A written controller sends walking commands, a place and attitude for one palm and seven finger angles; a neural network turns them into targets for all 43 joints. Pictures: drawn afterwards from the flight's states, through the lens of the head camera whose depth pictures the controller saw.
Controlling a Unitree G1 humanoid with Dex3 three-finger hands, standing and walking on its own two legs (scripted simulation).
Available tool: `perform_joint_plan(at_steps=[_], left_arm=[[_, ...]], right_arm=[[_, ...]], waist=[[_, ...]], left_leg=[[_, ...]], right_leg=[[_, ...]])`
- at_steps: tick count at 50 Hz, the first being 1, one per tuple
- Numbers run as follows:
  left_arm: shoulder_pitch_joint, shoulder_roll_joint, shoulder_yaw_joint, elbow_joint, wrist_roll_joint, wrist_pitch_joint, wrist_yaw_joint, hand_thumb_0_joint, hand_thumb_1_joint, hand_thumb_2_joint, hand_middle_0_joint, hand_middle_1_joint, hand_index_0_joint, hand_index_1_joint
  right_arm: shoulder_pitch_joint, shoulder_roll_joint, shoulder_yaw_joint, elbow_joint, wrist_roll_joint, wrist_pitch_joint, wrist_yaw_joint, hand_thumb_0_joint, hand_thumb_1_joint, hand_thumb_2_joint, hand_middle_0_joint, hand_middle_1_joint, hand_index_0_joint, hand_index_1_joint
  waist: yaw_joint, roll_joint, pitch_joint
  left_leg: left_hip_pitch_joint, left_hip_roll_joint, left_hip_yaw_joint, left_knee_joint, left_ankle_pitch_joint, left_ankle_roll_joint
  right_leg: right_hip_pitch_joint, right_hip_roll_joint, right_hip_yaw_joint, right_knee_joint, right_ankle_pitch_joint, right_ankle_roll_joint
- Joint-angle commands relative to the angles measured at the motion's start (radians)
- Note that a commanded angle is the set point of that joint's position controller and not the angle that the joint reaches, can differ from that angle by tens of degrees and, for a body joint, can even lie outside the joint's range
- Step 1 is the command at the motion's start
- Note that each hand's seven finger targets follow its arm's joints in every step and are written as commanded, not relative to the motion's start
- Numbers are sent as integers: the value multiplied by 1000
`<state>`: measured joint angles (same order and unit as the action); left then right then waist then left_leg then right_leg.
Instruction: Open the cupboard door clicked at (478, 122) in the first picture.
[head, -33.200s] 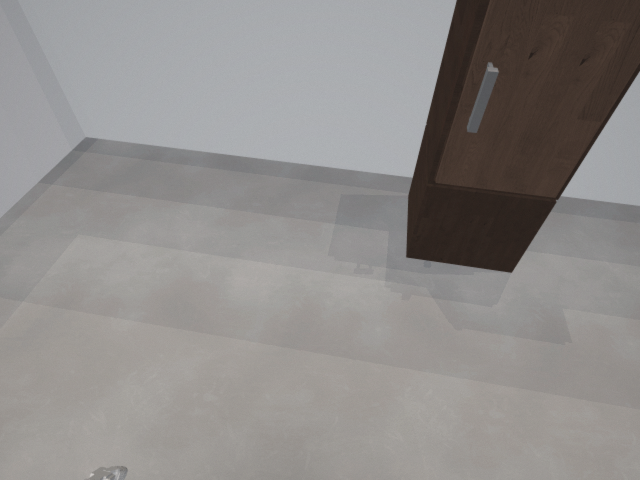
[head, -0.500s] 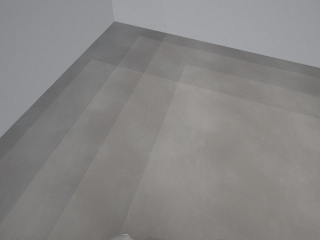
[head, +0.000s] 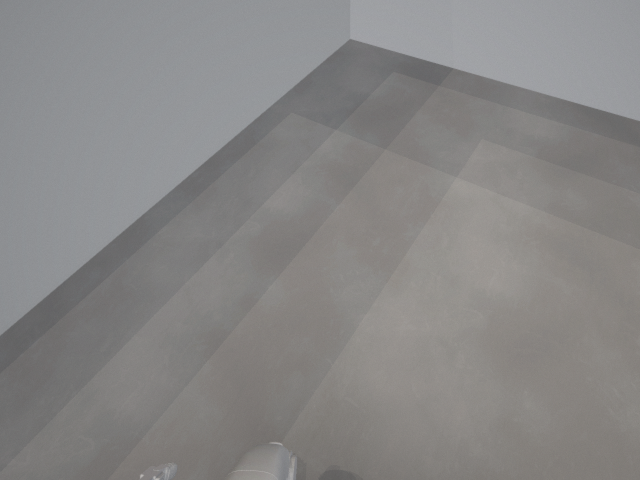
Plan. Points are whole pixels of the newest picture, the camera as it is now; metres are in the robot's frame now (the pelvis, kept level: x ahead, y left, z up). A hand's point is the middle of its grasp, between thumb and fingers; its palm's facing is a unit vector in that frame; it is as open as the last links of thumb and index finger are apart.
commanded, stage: turn to face it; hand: left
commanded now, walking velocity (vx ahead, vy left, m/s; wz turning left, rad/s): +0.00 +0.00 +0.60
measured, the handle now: out of the picture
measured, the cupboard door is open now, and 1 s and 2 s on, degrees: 50 50 50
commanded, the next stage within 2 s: none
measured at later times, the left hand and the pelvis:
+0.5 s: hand out of the picture +0.04 +0.22 -0.16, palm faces +0.33 -0.90 -0.27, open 7.4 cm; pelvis +0.02 -0.01 +0.00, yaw +18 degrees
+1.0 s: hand out of the picture -0.03 +0.15 -0.19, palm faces +0.61 -0.76 -0.23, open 7.4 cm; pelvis +0.06 -0.04 -0.02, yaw +38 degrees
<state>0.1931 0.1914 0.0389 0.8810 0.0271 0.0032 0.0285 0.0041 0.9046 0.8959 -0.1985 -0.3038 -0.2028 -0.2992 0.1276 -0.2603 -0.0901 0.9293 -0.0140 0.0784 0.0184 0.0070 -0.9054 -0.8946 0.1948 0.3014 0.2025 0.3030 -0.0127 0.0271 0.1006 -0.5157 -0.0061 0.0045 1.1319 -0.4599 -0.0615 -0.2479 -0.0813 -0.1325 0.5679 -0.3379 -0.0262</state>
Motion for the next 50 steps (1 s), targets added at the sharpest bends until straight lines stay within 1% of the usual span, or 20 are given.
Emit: perform_joint_plan(at_steps=[1,8,11,12,13,14,19,25,28,29,30,31,33,36,43,45,47,48,49,50], left_arm=[[74,178,47,-45,-5,-27,11,0,900,900,-200,-300,-200,-300],[109,217,67,-20,1,-20,7,0,900,900,-200,-300,-200,-300],[75,228,73,-19,-10,-20,-2,0,900,900,-200,-300,-200,-300],[64,200,70,-38,-17,-16,-9,0,900,900,-200,-300,-200,-300],[17,130,46,-90,-23,-12,-15,0,900,900,-200,-300,-200,-300],[-47,157,46,-116,-7,7,-3,0,900,900,-200,-300,-200,-300],[-14,132,55,-48,-9,28,-17,0,900,900,-200,-300,-200,-300],[-25,124,47,-73,-11,22,-21,0,900,900,-200,-300,-200,-300],[49,131,52,-61,-15,7,-17,0,900,900,-200,-300,-200,-300],[89,168,62,-58,-11,-4,-12,0,900,900,-200,-300,-200,-300],[124,268,82,-57,6,-16,0,0,900,900,-200,-300,-200,-300],[111,306,77,-65,4,-12,2,0,900,900,-200,-300,-200,-300],[34,222,56,-75,-5,-16,10,0,900,900,-200,-300,-200,-300],[-13,171,43,-87,-5,-18,11,0,900,900,-200,-300,-200,-300],[87,229,66,-40,1,-17,6,0,900,900,-200,-300,-200,-300],[79,229,71,-33,1,-16,4,0,900,900,-200,-300,-200,-300],[52,235,76,-40,-13,-13,-3,0,900,900,-200,-300,-200,-300],[46,198,71,-63,-18,-8,-10,0,900,900,-200,-300,-200,-300],[-5,127,45,-113,-23,-3,-15,0,900,900,-200,-300,-200,-300],[-87,151,41,-139,-8,14,-3,0,900,900,-200,-300,-200,-300]], right_arm=[[-69,-29,6,-89,2,-21,13,0,-900,-900,200,300,200,300],[-110,-20,18,-107,6,-33,14,0,-900,-900,200,300,200,300],[12,-61,5,-84,-2,-44,9,0,-900,-900,200,300,200,300],[89,-141,-17,-70,-11,-51,4,0,-900,-900,200,300,200,300],[165,-251,-44,-62,-13,-53,-3,0,-900,-900,200,300,200,300],[204,-252,-41,-39,-5,-46,-10,0,-900,-900,200,300,200,300],[12,-169,-15,-91,-11,-62,-32,0,-900,-900,200,300,200,300],[9,-184,-26,-91,-15,-53,-22,0,-900,-900,200,300,200,300],[-25,-181,-35,-105,-9,-46,-21,0,-900,-900,200,300,200,300],[-25,-149,-32,-113,-1,-47,-18,0,-900,-900,200,300,200,300],[-10,-78,-23,-132,8,-46,-11,0,-900,-900,200,300,200,300],[-27,-73,-20,-151,2,-47,-8,0,-900,-900,200,300,200,300],[-30,-86,-24,-115,-5,-32,-8,0,-900,-900,200,300,200,300],[-13,-47,-5,-85,-1,-22,7,0,-900,-900,200,300,200,300],[-86,-17,17,-101,6,-34,15,0,-900,-900,200,300,200,300],[-57,-26,14,-98,6,-40,13,0,-900,-900,200,300,200,300],[36,-67,2,-78,-1,-47,9,0,-900,-900,200,300,200,300],[106,-154,-21,-68,-10,-54,4,0,-900,-900,200,300,200,300],[180,-259,-47,-60,-14,-53,-3,0,-900,-900,200,300,200,300],[221,-250,-41,-38,-8,-47,-11,0,-900,-900,200,300,200,300]], waist=[[32,-213,-138],[54,-229,-141],[-23,-151,-194],[-65,25,-250],[-105,318,-266],[-110,157,-258],[3,116,-128],[4,147,-126],[42,133,-154],[63,57,-169],[78,-233,-186],[83,-329,-168],[34,-287,-115],[2,-233,-112],[59,-237,-140],[42,-234,-158],[-23,-160,-194],[-61,34,-250],[-104,320,-250],[-112,161,-223]], left_leg=[[-55,30,45,-103,25,-14],[80,24,111,-391,23,21],[330,7,127,-637,223,52],[537,152,-49,-688,486,124],[649,444,-433,-721,941,305],[584,469,-398,-720,867,345],[326,254,-214,-778,580,228],[254,208,-247,-762,441,210],[171,165,-261,-674,431,169],[93,109,-227,-591,345,122],[-91,-24,-81,-366,64,44],[-104,-50,-33,-98,-187,27],[-114,19,-73,133,-85,18],[-74,40,-7,46,11,-7],[55,9,105,-360,4,9],[126,4,117,-472,58,21],[337,0,120,-654,246,47],[534,160,-84,-692,510,125],[616,433,-439,-731,928,303],[546,446,-402,-721,840,333]], right_leg=[[247,-237,79,-150,780,-62],[249,-297,36,-100,760,-81],[135,-274,-50,97,694,-13],[-71,-207,-90,289,433,50],[-351,-57,-62,534,-322,117],[-371,-51,78,608,-347,103],[-293,-30,124,564,-99,115],[-135,40,83,246,-97,107],[60,74,54,-9,43,97],[179,13,109,-157,110,83],[305,-249,384,-274,166,1],[197,-437,487,-292,291,-111],[113,-341,379,-238,413,-124],[146,-243,130,-182,613,-75],[257,-275,49,-104,769,-77],[244,-282,28,-52,754,-59],[123,-264,-36,98,663,-2],[-88,-187,-78,286,375,60],[-346,-47,-50,519,-345,118],[-359,-52,81,591,-350,102]])
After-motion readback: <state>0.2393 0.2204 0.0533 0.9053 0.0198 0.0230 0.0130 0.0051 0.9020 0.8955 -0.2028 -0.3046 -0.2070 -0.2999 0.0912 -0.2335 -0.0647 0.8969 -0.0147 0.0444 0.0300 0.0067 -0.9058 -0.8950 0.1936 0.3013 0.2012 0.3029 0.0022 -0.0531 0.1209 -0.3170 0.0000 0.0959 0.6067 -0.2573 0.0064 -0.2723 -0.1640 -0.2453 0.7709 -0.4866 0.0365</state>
